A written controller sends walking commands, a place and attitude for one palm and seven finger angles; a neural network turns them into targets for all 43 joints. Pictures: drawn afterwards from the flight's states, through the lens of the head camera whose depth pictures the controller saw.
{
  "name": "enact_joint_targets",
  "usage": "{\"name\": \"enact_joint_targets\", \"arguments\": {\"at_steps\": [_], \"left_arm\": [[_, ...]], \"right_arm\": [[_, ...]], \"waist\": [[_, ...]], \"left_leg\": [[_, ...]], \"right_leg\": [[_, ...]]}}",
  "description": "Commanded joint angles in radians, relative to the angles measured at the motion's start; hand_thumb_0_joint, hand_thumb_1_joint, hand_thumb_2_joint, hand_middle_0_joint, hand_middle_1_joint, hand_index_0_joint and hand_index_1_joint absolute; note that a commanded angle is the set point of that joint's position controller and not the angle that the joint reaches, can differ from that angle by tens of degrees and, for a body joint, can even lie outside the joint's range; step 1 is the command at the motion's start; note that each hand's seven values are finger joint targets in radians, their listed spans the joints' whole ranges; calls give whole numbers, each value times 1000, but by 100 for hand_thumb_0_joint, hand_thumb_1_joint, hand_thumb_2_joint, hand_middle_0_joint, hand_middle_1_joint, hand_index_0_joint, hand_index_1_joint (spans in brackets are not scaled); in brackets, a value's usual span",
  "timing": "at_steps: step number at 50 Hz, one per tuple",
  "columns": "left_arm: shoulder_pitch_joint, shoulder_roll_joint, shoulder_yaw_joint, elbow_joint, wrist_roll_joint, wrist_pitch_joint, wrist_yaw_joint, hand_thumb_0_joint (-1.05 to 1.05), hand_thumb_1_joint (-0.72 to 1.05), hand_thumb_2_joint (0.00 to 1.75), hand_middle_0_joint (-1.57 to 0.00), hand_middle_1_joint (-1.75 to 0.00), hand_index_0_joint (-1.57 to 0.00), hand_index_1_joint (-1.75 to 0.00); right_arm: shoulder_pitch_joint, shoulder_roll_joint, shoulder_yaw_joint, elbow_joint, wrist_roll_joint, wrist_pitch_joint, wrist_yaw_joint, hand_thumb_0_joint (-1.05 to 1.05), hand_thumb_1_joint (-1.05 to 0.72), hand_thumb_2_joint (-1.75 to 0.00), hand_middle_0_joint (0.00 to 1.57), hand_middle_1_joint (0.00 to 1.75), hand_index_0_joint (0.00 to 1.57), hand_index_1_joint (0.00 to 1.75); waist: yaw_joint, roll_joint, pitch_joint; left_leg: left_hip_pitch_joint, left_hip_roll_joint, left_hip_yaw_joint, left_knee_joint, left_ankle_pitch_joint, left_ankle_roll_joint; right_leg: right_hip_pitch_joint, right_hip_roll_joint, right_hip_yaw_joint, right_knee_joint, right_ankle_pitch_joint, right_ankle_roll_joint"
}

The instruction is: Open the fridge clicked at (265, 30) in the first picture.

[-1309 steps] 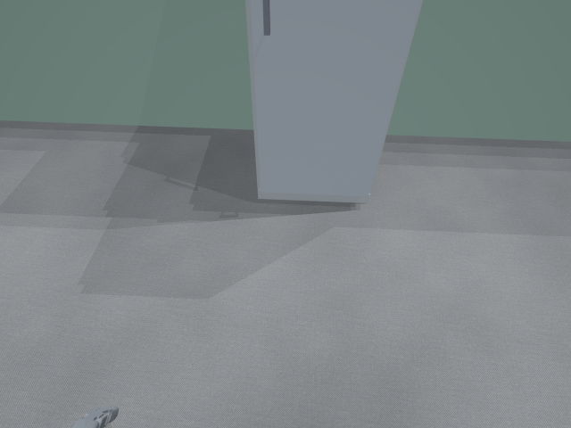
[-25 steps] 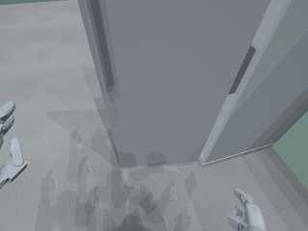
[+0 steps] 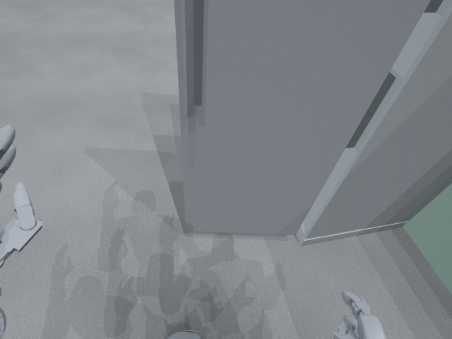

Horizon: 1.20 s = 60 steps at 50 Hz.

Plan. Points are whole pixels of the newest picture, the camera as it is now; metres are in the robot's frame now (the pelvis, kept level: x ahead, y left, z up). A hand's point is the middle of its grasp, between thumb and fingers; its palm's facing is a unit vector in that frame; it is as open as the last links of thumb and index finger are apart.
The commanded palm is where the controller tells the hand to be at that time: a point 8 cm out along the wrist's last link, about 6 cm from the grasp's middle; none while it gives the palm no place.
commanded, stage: step back with the hand held close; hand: left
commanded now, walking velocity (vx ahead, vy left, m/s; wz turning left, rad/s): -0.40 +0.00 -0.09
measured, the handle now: (199, 22) +0.64 +0.13 +0.25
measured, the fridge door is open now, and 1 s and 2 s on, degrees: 77 77 77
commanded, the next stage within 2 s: stop stepping back and stand still in 0.42 s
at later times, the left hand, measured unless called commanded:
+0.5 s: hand (31, 276) +0.14 +0.23 +0.18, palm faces +0.27 -0.86 -0.44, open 7.4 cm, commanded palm +0.06 +0.28 +0.19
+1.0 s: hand out of the picture +0.04 +0.26 +0.20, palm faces +0.31 -0.81 -0.50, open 7.4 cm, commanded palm +0.00 +0.31 +0.19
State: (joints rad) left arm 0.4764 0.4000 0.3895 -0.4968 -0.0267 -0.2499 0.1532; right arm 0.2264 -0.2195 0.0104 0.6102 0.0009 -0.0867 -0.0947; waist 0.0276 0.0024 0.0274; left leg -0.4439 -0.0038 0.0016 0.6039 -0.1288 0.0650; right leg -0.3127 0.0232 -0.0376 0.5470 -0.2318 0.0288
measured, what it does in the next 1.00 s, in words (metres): walks backwards: right foot, then left foot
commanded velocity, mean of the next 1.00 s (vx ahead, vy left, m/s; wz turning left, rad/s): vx -0.12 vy -0.03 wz -0.02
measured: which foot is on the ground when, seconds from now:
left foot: down 0.00-0.50, up 0.52-0.68, down 0.70-1.00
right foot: up 0.00-0.24, down 0.26-0.74, up 0.76-0.98, down 1.00-1.00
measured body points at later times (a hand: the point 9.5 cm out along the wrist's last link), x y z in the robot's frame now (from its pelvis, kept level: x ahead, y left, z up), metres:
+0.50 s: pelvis -0.10 -0.01 +0.00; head -0.09 +0.02 +0.45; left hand +0.12 +0.27 +0.21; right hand +0.07 -0.26 -0.06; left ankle +0.11 +0.07 -0.72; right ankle -0.19 -0.11 -0.72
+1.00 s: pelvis -0.17 +0.03 +0.02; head -0.19 +0.04 +0.47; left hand +0.02 +0.31 +0.23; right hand -0.03 -0.19 -0.06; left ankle -0.10 +0.11 -0.72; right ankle -0.19 -0.05 -0.72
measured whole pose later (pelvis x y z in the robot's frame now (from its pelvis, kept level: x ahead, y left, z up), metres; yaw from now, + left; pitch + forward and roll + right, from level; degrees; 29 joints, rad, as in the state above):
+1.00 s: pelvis -0.17 +0.03 +0.02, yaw -5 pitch +0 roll -1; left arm 0.61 0.49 0.44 -0.54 -0.04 -0.21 0.15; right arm 0.24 -0.11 0.05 0.60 -0.02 -0.11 -0.05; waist -0.03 -0.02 -0.05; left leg -0.29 0.00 0.07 0.44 -0.19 0.03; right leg -0.18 0.05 -0.08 0.47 -0.41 -0.03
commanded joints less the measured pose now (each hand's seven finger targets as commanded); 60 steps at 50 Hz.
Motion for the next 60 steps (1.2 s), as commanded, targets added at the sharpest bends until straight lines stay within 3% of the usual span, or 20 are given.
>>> {"name": "enact_joint_targets", "arguments": {"at_steps": [1, 8, 12, 14, 18, 23, 25, 26, 27, 30, 33, 36, 38, 48, 50, 51, 52, 54, 56, 60], "left_arm": [[-108, 231, 192, -164, 21, -80, 4, 0, 90, 90, -20, -30, -20, -30], [76, 182, 143, -237, -51, -68, -13, 0, 90, 90, -20, -30, -20, -30], [-38, 219, 136, -251, -46, -81, -10, 0, 90, 90, -20, -30, -20, -30], [-120, 286, 173, -234, -44, -82, 3, 0, 90, 90, -20, -30, -20, -30], [-95, 253, 150, -227, -54, -40, -14, 0, 90, 90, -20, -30, -20, -30], [57, 270, 230, -198, -86, -17, -40, 0, 90, 90, -20, -30, -20, -30], [75, 280, 216, -172, -82, -25, -30, 0, 90, 90, -20, -30, -20, -30], [72, 295, 212, -201, -73, -26, -19, 0, 90, 90, -20, -30, -20, -30], [125, 269, 204, -161, -60, -16, -7, 0, 90, 90, -20, -30, -20, -30], [13, 207, 126, -124, -21, -5, -4, 0, 90, 90, -20, -30, -20, -30], [-163, 170, 82, -79, -7, -11, 19, 0, 90, 90, -20, -30, -20, -30], [-142, 210, 86, -222, -3, -15, 38, 0, 90, 90, -20, -30, -20, -30], [-126, 210, 89, -309, -10, -16, 26, 0, 90, 90, -20, -30, -20, -30], [157, 184, 168, -92, -29, 30, 18, 0, 90, 90, -20, -30, -20, -30], [99, 176, 146, -29, -16, 57, 16, 0, 90, 90, -20, -30, -20, -30], [69, 188, 148, -11, -12, 68, 14, 0, 90, 90, -20, -30, -20, -30], [-15, 165, 101, -25, -22, 64, 12, 0, 90, 90, -20, -30, -20, -30], [-88, 155, 86, -4, -11, 28, 14, 0, 90, 90, -20, -30, -20, -30], [-193, 143, 43, -8, 2, 11, 17, 0, 90, 90, -20, -30, -20, -30], [-251, 176, 33, -116, 20, -4, 29, 0, 90, 90, -20, -30, -20, -30]], "right_arm": [[-120, -157, -69, -167, -15, -85, -18, 0, -90, -90, 20, 30, 20, 30], [-105, -102, -68, -144, -19, -104, 38, 0, -90, -90, 20, 30, 20, 30], [-78, -90, -55, -90, -26, -64, 39, 0, -90, -90, 20, 30, 20, 30], [-117, -92, -47, -106, -18, -59, 14, 0, -90, -90, 20, 30, 20, 30], [-138, -117, -69, -149, 14, -41, 4, 0, -90, -90, 20, 30, 20, 30], [-203, -116, -66, -200, -19, -1, 26, 0, -90, -90, 20, 30, 20, 30], [-166, -84, -66, -171, -3, 11, 25, 0, -90, -90, 20, 30, 20, 30], [-177, -97, -79, -161, -1, -5, 26, 0, -90, -90, 20, 30, 20, 30], [-154, -93, -70, -126, -17, -10, 26, 0, -90, -90, 20, 30, 20, 30], [-129, -71, -12, -130, -10, -20, 11, 0, -90, -90, 20, 30, 20, 30], [-84, -104, -32, -96, -3, -73, -27, 0, -90, -90, 20, 30, 20, 30], [-47, -156, -72, -130, 16, -106, -25, 0, -90, -90, 20, 30, 20, 30], [-41, -111, -54, -131, -4, -117, -1, 0, -90, -90, 20, 30, 20, 30], [-99, -94, -43, -140, -22, -46, 21, 0, -90, -90, 20, 30, 20, 30], [-92, -95, -54, -136, -21, -10, 14, 0, -90, -90, 20, 30, 20, 30], [-97, -92, -58, -138, -24, 3, 17, 0, -90, -90, 20, 30, 20, 30], [-114, -103, -58, -128, -18, -1, 17, 0, -90, -90, 20, 30, 20, 30], [-75, -105, -44, -89, -16, -32, 23, 0, -90, -90, 20, 30, 20, 30], [-90, -92, -25, -79, -15, -38, 21, 0, -90, -90, 20, 30, 20, 30], [-119, -107, -39, -89, -19, -71, -11, 0, -90, -90, 20, 30, 20, 30]], "waist": [[-5, 323, -91], [1, 195, -233], [-14, 56, -273], [-25, -25, -297], [-22, -1, -389], [0, 258, -140], [-15, -106, -88], [13, -228, -43], [-2, -188, 42], [-34, -57, 28], [-34, -21, -73], [-3, 188, -251], [-34, 270, -240], [-38, 194, -90], [-35, -8, -66], [-29, -186, -35], [-16, -255, 26], [-51, -169, -23], [-51, -55, -42], [-18, -96, 38]], "left_leg": [[-383, 323, -411, -577, -759, 90], [163, 231, -203, -443, -283, -24], [421, 156, -36, -134, 264, -89], [478, 121, 35, -80, 282, -70], [627, 146, 19, -107, 560, -12], [-11, 171, -57, -406, -372, -86], [188, 5, 78, 167, -257, -166], [188, -66, -8, 544, -318, -162], [-1, -43, -57, 695, -305, -136], [-106, 56, -16, 346, -246, -90], [104, 8, 48, -132, -95, -59], [530, 230, -126, -135, 572, 2], [535, 230, -250, -204, 656, -18], [-63, 171, -106, -432, -588, -59], [-170, 85, -26, -131, -552, -69], [-189, 19, 18, 183, -417, -68], [-224, 9, 1, 390, -365, -69], [-215, 36, -27, 464, -243, -70], [-87, 55, 11, 363, -218, -73], [41, 39, 91, 175, -201, -53]], "right_leg": [[348, 99, 47, 414, -112, -2], [118, 70, 3, -25, -304, -56], [23, -88, 143, -341, 112, -72], [-29, -141, 121, -244, 455, -27], [-33, -15, 37, -79, 479, 87], [172, 49, -4, -98, -269, -60], [-285, -248, 302, -445, -528, -148], [-493, -437, 488, -550, -563, -244], [-435, -422, 390, -495, -444, -270], [-53, -238, 110, -246, 145, -156], [142, -157, 69, -69, 451, -102], [-33, -48, 57, 83, 21, -28], [-99, 12, 16, 137, -216, -22], [318, 46, -85, -106, -185, -59], [322, -78, 102, -227, -300, -134], [185, -280, 417, -396, -485, -212], [88, -397, 552, -469, -497, -263], [151, -338, 384, -363, -208, -230], [38, -287, 247, -358, -296, -180], [-47, -270, 204, -395, -340, -171]]}}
